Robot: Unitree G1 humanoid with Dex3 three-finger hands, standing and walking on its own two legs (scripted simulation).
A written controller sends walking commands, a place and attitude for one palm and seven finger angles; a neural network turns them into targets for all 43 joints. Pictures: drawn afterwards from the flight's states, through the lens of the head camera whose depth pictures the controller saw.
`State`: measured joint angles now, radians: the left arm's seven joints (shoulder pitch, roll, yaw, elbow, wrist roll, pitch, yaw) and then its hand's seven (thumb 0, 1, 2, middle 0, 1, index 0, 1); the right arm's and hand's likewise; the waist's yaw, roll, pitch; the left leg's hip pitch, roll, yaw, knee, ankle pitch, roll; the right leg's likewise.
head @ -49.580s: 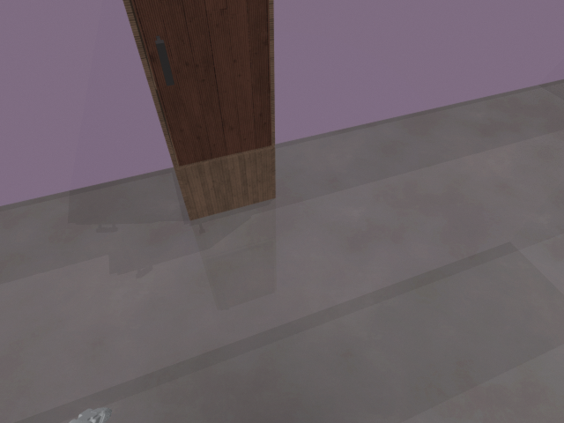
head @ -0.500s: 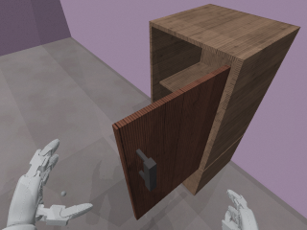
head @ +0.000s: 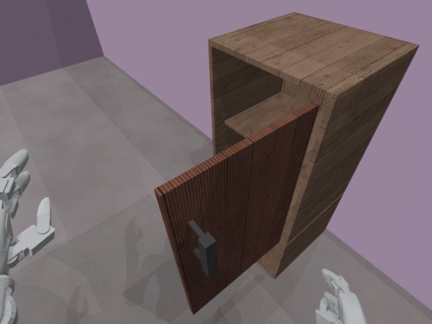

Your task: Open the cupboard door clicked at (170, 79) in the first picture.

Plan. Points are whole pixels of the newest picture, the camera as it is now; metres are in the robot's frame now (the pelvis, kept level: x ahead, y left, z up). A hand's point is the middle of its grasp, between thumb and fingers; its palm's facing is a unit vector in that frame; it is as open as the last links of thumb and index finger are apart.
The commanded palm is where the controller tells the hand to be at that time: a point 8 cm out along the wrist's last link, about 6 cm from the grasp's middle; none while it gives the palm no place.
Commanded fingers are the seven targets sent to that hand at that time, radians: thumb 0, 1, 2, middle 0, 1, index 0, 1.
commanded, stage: draw the hand back to the body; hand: left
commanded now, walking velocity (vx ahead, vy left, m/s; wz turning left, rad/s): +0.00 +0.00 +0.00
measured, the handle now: (202, 248) +0.26 +0.07 +0.00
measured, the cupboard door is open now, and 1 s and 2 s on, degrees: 89 89 89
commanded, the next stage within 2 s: step back with the hand held close in 0.30 s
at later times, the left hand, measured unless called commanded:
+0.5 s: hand (59, 231) +0.19 +0.25 +0.16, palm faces +0.45 -0.79 -0.43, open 7.4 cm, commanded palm +0.13 +0.28 +0.17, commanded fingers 0.00 0.90 0.90 -0.20 -0.30 -0.20 -0.30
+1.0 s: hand (30, 266) +0.14 +0.26 +0.15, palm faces +0.38 -0.77 -0.52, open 7.4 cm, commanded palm +0.08 +0.30 +0.17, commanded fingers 0.00 0.90 0.90 -0.20 -0.30 -0.20 -0.30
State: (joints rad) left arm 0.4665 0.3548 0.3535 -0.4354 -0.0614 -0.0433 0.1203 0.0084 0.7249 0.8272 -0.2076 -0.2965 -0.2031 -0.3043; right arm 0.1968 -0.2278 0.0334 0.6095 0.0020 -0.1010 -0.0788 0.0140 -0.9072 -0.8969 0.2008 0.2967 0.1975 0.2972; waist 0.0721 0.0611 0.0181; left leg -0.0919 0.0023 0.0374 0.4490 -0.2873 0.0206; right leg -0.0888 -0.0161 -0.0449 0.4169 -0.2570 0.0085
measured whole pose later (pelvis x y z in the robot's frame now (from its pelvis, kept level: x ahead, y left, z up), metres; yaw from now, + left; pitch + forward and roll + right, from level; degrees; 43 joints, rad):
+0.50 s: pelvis -0.01 -0.02 +0.00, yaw +0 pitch -4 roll -1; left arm 0.47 0.35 0.36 -0.39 -0.06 -0.09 0.10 0.02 0.89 0.90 -0.22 -0.30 -0.21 -0.30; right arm 0.18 -0.23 0.02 0.62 0.00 -0.08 -0.08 0.01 -0.91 -0.90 0.20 0.30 0.20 0.30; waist 0.06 0.07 0.02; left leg -0.10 0.03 0.03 0.43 -0.27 0.00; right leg -0.09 0.01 -0.05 0.38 -0.23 -0.01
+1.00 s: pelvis -0.07 +0.01 -0.01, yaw -1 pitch +0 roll +0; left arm 0.56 0.42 0.42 -0.50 -0.02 -0.17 0.15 0.01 0.89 0.90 -0.22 -0.30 -0.21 -0.30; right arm 0.20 -0.22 -0.01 0.54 0.01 -0.03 -0.09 0.01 -0.91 -0.90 0.20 0.30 0.20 0.30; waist 0.00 0.01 0.04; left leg -0.33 0.00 0.06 0.55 -0.22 0.04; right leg -0.33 -0.02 -0.02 0.52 -0.18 0.01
